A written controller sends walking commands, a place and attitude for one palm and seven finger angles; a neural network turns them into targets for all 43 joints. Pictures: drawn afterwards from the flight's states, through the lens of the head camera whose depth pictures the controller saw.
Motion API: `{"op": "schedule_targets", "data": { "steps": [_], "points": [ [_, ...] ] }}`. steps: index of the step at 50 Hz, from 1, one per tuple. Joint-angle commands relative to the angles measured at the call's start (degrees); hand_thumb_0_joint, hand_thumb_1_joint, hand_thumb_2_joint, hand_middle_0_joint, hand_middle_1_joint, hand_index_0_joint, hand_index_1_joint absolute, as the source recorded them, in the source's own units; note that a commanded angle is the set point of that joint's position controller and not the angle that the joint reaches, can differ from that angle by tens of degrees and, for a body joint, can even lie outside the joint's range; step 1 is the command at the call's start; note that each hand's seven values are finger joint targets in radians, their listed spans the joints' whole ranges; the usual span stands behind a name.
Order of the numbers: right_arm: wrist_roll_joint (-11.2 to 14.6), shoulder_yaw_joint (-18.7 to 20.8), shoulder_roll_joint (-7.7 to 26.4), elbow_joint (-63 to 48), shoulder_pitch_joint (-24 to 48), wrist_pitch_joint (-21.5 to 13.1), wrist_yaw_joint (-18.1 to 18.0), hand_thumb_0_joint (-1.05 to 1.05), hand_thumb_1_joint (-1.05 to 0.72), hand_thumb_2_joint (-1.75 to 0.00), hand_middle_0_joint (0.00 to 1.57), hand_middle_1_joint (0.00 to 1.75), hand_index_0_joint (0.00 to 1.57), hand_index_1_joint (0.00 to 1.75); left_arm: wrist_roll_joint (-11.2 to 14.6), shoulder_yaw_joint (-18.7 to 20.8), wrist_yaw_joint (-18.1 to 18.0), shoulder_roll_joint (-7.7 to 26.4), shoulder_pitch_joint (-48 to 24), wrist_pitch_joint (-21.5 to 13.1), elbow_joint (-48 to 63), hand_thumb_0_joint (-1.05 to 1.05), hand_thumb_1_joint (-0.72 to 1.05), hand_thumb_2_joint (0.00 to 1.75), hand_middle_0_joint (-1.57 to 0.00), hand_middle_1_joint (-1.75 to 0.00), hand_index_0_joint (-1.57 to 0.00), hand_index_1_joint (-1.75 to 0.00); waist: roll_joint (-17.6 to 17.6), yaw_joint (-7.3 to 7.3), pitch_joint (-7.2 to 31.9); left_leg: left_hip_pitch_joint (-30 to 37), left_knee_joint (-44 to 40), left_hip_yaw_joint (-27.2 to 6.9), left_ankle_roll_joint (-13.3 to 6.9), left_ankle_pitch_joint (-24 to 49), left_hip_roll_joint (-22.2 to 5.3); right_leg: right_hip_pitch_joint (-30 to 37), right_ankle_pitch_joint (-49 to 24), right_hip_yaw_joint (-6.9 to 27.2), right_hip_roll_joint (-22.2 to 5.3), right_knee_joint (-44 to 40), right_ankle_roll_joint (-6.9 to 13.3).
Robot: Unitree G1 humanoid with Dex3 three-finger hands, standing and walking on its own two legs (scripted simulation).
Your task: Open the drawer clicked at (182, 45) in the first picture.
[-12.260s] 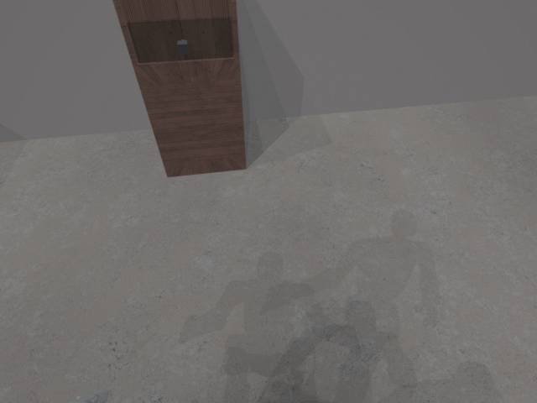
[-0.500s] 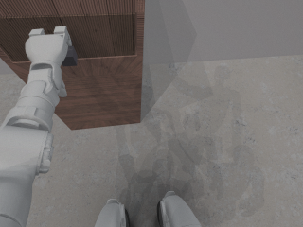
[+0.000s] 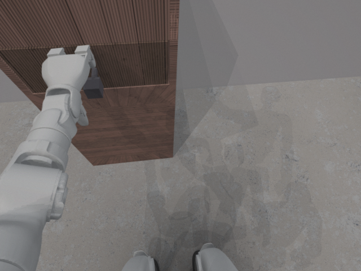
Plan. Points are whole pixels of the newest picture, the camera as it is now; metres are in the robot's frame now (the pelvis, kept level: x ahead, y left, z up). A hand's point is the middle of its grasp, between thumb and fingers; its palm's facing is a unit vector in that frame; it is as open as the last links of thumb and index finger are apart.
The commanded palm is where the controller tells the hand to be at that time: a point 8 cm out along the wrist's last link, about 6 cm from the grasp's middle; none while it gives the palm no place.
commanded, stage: lift the fingers back up to retry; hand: left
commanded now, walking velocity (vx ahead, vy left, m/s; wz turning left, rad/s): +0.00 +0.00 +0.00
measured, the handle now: (94, 81) +0.58 +0.17 -0.01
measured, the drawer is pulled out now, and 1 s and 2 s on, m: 0.00 0.00 0.00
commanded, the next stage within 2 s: re-aim the fingers above the handle in 0.36 s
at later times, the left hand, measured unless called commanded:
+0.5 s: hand (72, 85) +0.52 +0.19 +0.05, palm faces -0.06 -0.04 -1.00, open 13.8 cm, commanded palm +0.51 +0.19 +0.11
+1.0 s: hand (72, 82) +0.52 +0.19 +0.06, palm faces -0.06 -0.03 -1.00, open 13.8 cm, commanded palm +0.51 +0.19 +0.11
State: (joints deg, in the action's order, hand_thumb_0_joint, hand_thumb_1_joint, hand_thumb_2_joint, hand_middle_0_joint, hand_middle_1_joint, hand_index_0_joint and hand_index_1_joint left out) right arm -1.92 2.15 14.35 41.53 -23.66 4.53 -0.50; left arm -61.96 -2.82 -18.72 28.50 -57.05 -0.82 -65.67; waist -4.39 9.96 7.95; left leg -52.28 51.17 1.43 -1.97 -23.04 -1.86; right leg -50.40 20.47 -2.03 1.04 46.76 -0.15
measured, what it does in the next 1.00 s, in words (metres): stands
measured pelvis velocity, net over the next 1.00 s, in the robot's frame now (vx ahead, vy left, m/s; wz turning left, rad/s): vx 0.03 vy -0.01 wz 0.00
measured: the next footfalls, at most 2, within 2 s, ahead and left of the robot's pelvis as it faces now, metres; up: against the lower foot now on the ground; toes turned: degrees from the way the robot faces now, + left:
none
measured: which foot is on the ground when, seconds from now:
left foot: down 0.00-1.00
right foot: down 0.00-1.00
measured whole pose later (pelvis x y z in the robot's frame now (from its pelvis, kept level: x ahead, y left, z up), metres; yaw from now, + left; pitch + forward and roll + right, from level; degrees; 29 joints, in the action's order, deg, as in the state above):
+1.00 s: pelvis +0.03 -0.01 +0.02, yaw +0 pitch +20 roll -1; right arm -1.3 3.8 15.0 41.4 -21.7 6.3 -0.6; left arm -62.0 -1.5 -17.0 27.0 -50.9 -1.5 -63.4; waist -3.9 7.5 7.8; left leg -40.6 42.1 2.5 -1.1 -21.6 -1.7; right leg -40.2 19.9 -0.8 1.2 40.0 0.6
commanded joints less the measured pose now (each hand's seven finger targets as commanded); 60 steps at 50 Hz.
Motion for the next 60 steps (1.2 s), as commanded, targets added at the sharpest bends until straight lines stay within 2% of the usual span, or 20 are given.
{"op": "schedule_targets", "data": {
  "steps": [1,3,8,11,13,14,16,19,22,26,31,35,38,43,45,48,50,53,58,60],
  "points": [
    [0.09,3.45,10.31,-1.31,-9.32,0.34,-0.57,0.0,-0.9,-0.9,0.2,0.3,0.2,0.3,0.45,2.53,-2.37,12.27,-23.91,2.3,9.48,0.0,-0.5,0.3,-0.3,-1.2,-0.3,-1.2,-2.47,0.15,26.63,25.67,-6.07,-2.56,0.07,26.53,1.58,13.36,-17.79,-1.08,2.88,-6.13,1.69],
    [0.22,3.79,10.03,-1.48,-9.13,0.57,-0.58,0.0,-0.9,-0.9,0.2,0.3,0.2,0.3,0.64,0.87,-1.63,10.18,-25.18,2.42,11.46,0.0,-0.5,0.3,-0.3,-1.2,-0.3,-1.2,-3.43,0.43,27.21,28.26,-6.74,-2.38,0.12,29.52,1.45,14.53,-20.17,-0.91,2.79,-6.98,1.65],
    [0.42,4.31,9.73,-2.39,-8.53,1.05,-0.84,0.0,-0.9,-0.9,0.2,0.3,0.2,0.3,1.53,1.39,0.84,9.92,-23.25,0.77,16.07,0.0,-0.5,0.3,-0.3,-1.2,-0.3,-1.2,-2.73,-0.85,28.52,32.57,-8.07,-2.26,0.07,36.34,1.36,18.93,-25.22,-0.42,2.59,-8.36,1.48],
    [0.56,4.23,9.71,-2.38,-7.68,1.5,-0.69,0.0,-0.9,-0.9,0.2,0.3,0.2,0.3,1.42,0.32,1.36,7.56,-17.95,0.65,12.61,0.0,-0.5,0.3,-0.3,-1.2,-0.3,-1.2,1.28,-1.01,22.65,30.1,-9.17,-1.73,-0.05,35.37,1.52,19.17,-25.39,-0.68,2.63,-9.23,1.35],
    [0.67,3.99,9.88,-2.42,-7.25,1.72,-0.69,0.0,-0.9,-0.9,0.2,0.3,0.2,0.3,1.5,1.3,1.14,8.87,-16.99,0.59,11.15,0.0,-0.5,0.3,-0.3,-1.2,-0.3,-1.2,2.72,-1.34,21.17,27.79,-9.95,-0.89,-0.29,32.51,2.03,21.08,-26.32,-0.19,2.38,-9.55,1.39],
    [0.63,4.13,10.02,-2.5,-7.05,1.76,-0.78,0.0,-0.9,-0.9,0.2,0.3,0.2,0.3,1.11,2.61,0.9,10.74,-17.82,0.38,12.34,0.0,-0.5,0.3,-0.3,-1.2,-0.3,-1.2,2.43,-1.63,22.52,27.81,-9.85,-0.7,-0.31,32.21,2.12,21.8,-26.92,0.13,2.24,-9.29,1.42],
    [0.55,4.32,9.54,-2.99,-6.57,1.66,-0.75,0.0,-0.9,-0.9,0.2,0.3,0.2,0.3,0.72,1.37,0.48,9.12,-18.45,-0.06,14.05,0.0,-0.5,0.3,-0.3,-1.2,-0.3,-1.2,0.77,-1.55,23.52,28.93,-9.81,-0.48,-0.26,32.53,2.3,21.9,-26.95,0.2,2.14,-9.37,1.49],
    [0.25,4.57,9.3,-3.15,-6.31,1.56,-0.89,0.0,-0.9,-0.9,0.2,0.3,0.2,0.3,0.53,3.2,-0.27,11.1,-19.64,-1.43,16.98,0.0,-0.5,0.3,-0.3,-1.2,-0.3,-1.2,-0.4,-2.04,26.21,30.18,-9.1,-0.49,-0.25,35.28,2.47,23.5,-29.64,0.66,1.98,-8.63,1.48],
    [0.0,4.7,9.32,-2.89,-5.99,1.56,-0.91,0.0,-0.9,-0.9,0.2,0.3,0.2,0.3,0.75,3.83,-0.98,11.19,-18.81,-1.46,16.29,0.0,-0.5,0.3,-0.3,-1.2,-0.3,-1.2,2.13,-1.7,26.48,29.45,-8.65,-0.34,-0.36,35.61,2.71,24.7,-31.53,0.81,1.87,-8.62,1.26],
    [0.17,4.61,9.44,-2.67,-5.6,1.47,-1.0,0.0,-0.9,-0.9,0.2,0.3,0.2,0.3,0.26,3.8,-1.5,12.05,-19.52,-0.63,15.79,0.0,-0.5,0.3,-0.3,-1.2,-0.3,-1.2,0.73,-1.61,25.92,28.96,-8.95,-0.14,-0.33,33.46,2.94,24.19,-30.42,0.85,1.81,-8.67,1.22],
    [0.48,4.75,9.34,-2.44,-5.95,1.29,-1.19,0.0,-0.9,-0.9,0.2,0.3,0.2,0.3,0.73,1.08,-0.18,9.34,-21.34,-0.75,15.56,0.0,-0.5,0.3,-0.3,-1.2,-0.3,-1.2,0.96,-0.59,25.48,29.55,-9.18,-0.36,-0.38,32.5,3.03,23.61,-29.61,0.95,1.84,-9.23,1.12],
    [0.29,5.11,9.09,-2.33,-6.28,1.14,-1.05,0.0,-0.9,-0.9,0.2,0.3,0.2,0.3,0.92,0.91,0.53,7.87,-19.77,-1.9,15.49,0.0,-0.5,0.3,-0.3,-1.2,-0.3,-1.2,0.42,-0.93,25.96,31.14,-8.85,-0.66,-0.34,34.66,2.8,22.68,-29.28,0.83,2.05,-9.27,1.2],
    [0.33,4.6,9.63,-2.01,-6.34,1.26,-1.2,0.0,-0.9,-0.9,0.2,0.3,0.2,0.3,0.35,3.44,-0.22,12.02,-20.6,-1.6,13.32,0.0,-0.5,0.3,-0.3,-1.2,-0.3,-1.2,2.32,-0.95,24.16,26.91,-9.29,-0.3,-0.51,30.57,3.05,23.52,-28.71,1.14,1.82,-8.98,1.2],
    [0.25,4.35,9.67,-2.68,-5.98,1.16,-1.16,0.0,-0.9,-0.9,0.2,0.3,0.2,0.3,-0.37,5.97,-1.27,15.38,-19.65,-0.75,13.61,0.0,-0.5,0.3,-0.3,-1.2,-0.3,-1.2,-0.18,-2.62,26.93,26.27,-9.37,0.09,-0.37,31.13,3.15,25.51,-29.32,1.39,1.72,-8.06,1.42],
    [0.34,4.57,9.44,-2.91,-5.97,0.91,-0.94,0.0,-0.9,-0.9,0.2,0.3,0.2,0.3,-0.27,3.77,-1.15,11.82,-18.15,-0.41,13.34,0.0,-0.5,0.3,-0.3,-1.2,-0.3,-1.2,0.34,-2.37,26.39,27.57,-9.48,0.17,-0.31,31.77,2.88,24.29,-28.35,0.87,2.02,-8.57,1.38],
    [0.52,4.54,9.93,-2.75,-6.23,1.0,-1.12,0.0,-0.9,-0.9,0.2,0.3,0.2,0.3,0.06,5.1,-0.63,14.01,-17.82,-0.32,12.76,0.0,-0.5,0.3,-0.3,-1.2,-0.3,-1.2,2.41,-2.3,26.31,26.59,-10.01,0.05,-0.46,30.03,2.87,25.5,-27.98,1.17,1.97,-8.97,1.2],
    [0.68,4.72,9.76,-2.65,-6.22,0.64,-1.23,0.0,-0.9,-0.9,0.2,0.3,0.2,0.3,0.12,2.47,-0.31,11.06,-20.06,-0.67,13.9,0.0,-0.5,0.3,-0.3,-1.2,-0.3,-1.2,1.8,-1.29,24.28,27.37,-10.35,0.1,-0.47,29.0,2.68,23.41,-26.26,0.94,2.05,-9.63,1.21],
    [0.63,4.93,9.78,-2.16,-6.69,0.4,-1.46,0.0,-0.9,-0.9,0.2,0.3,0.2,0.3,0.06,2.84,-0.31,11.79,-22.01,-1.8,14.6,0.0,-0.5,0.3,-0.3,-1.2,-0.3,-1.2,1.15,-0.78,24.99,28.68,-10.33,-0.32,-0.53,27.8,2.61,22.17,-23.89,1.1,2.12,-10.04,1.25],
    [0.35,4.72,9.62,-1.55,-6.87,-0.1,-1.36,0.0,-0.9,-0.9,0.2,0.3,0.2,0.3,-0.07,2.25,-1.38,10.87,-22.66,-2.04,13.21,0.0,-0.5,0.3,-0.3,-1.2,-0.3,-1.2,-0.26,-0.5,24.07,28.78,-10.05,-0.72,-0.3,28.2,2.6,20.13,-22.92,0.69,2.24,-9.52,1.47],
    [0.44,4.41,9.88,-1.54,-6.55,-0.02,-1.24,0.0,-0.9,-0.9,0.2,0.3,0.2,0.3,-0.38,3.42,-1.76,12.37,-21.39,-1.13,11.28,0.0,-0.5,0.3,-0.3,-1.2,-0.3,-1.2,-0.43,-1.38,23.34,27.47,-10.23,-0.74,-0.11,27.05,2.68,19.84,-21.68,0.51,2.27,-9.16,1.67]
  ]
}}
